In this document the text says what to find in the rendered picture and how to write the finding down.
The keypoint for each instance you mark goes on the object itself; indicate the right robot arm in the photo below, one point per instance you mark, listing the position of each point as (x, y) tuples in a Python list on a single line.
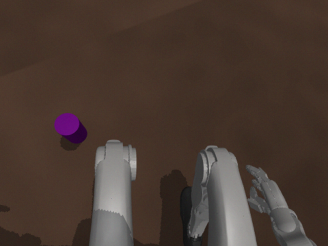
[(288, 229)]

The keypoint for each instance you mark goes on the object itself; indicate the right robot foot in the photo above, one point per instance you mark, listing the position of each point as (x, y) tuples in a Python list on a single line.
[(185, 213)]

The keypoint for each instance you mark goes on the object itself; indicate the right robot hand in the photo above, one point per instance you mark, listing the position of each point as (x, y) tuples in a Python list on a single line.
[(273, 196)]

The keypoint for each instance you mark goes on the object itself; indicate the can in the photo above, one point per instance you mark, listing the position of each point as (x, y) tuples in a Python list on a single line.
[(69, 126)]

